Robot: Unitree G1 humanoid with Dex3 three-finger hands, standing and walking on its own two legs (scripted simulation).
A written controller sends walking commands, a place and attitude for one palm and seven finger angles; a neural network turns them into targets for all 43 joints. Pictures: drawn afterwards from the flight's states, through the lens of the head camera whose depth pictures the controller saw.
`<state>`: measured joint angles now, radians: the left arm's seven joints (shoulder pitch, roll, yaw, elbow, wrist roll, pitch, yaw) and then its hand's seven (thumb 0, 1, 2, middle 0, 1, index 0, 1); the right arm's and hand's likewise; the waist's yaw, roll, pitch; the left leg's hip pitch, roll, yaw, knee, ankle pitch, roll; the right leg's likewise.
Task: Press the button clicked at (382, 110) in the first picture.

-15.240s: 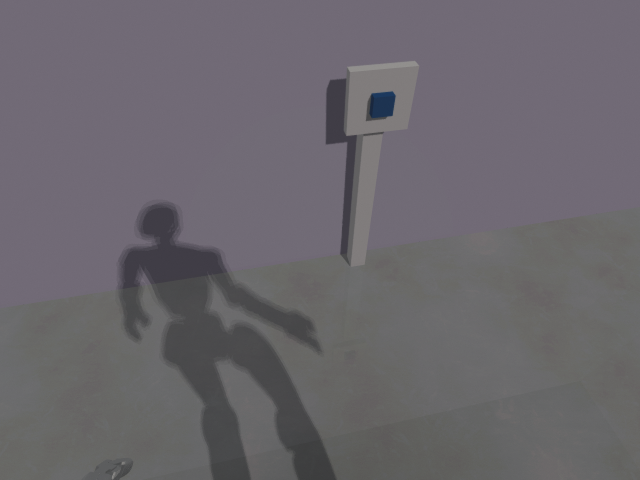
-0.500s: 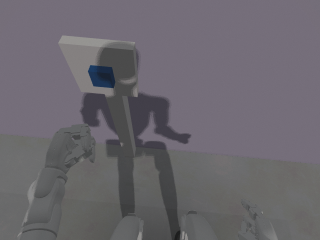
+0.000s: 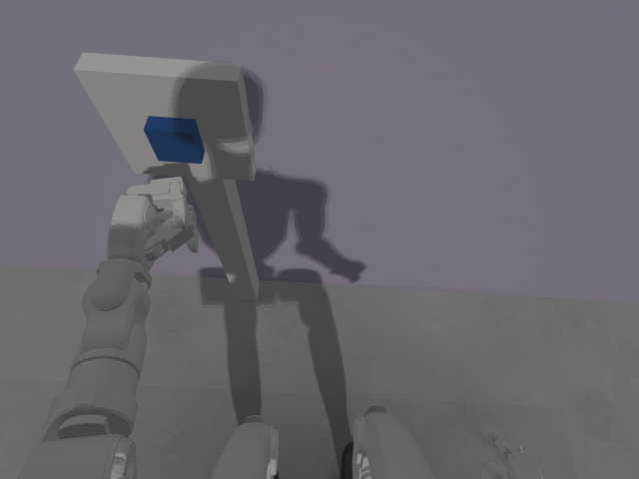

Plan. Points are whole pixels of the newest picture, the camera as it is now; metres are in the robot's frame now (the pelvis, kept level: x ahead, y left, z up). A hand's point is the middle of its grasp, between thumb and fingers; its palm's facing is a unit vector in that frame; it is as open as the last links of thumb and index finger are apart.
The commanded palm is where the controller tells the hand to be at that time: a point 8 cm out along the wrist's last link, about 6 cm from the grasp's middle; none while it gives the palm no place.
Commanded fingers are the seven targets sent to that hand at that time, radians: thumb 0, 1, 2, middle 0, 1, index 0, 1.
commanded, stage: aim a knuckle at the button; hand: left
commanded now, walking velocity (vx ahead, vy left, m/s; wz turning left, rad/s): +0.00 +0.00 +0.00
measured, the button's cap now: (176, 138) +0.52 +0.19 +0.07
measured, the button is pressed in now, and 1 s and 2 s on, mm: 0 0 8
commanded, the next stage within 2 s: press the button with the knuckle in 0.80 s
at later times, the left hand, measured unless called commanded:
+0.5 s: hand (191, 222) +0.42 +0.16 +0.03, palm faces -0.05 -1.00 -0.03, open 3.1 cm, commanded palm +0.40 +0.21 +0.04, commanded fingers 0.00 0.90 0.90 -1.30 -1.50 -1.30 -1.50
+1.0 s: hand (192, 220) +0.42 +0.16 +0.03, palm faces -0.07 -1.00 -0.02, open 3.1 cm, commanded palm +0.41 +0.22 +0.03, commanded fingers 0.00 0.90 0.90 -1.30 -1.50 -1.30 -1.50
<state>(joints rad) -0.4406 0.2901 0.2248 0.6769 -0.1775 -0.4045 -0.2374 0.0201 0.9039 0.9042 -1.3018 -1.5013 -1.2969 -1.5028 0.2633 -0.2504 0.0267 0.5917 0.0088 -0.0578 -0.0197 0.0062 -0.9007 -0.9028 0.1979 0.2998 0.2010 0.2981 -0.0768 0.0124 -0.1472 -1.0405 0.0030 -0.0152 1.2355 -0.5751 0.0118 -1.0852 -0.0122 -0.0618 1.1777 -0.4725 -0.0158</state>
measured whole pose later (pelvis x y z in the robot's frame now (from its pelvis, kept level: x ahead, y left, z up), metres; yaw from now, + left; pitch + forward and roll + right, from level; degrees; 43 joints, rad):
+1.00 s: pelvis +0.00 +0.01 +0.00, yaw +0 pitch +23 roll -2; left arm -0.53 0.30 0.24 0.83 -0.16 -0.47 -0.23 0.02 0.90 0.90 -1.30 -1.50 -1.30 -1.50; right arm 0.29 -0.25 0.02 0.59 0.01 0.02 0.00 0.00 -0.90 -0.90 0.20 0.30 0.20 0.30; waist -0.09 0.02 -0.15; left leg -1.05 0.00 0.00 1.22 -0.57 0.02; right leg -1.10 -0.01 -0.05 1.16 -0.46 -0.01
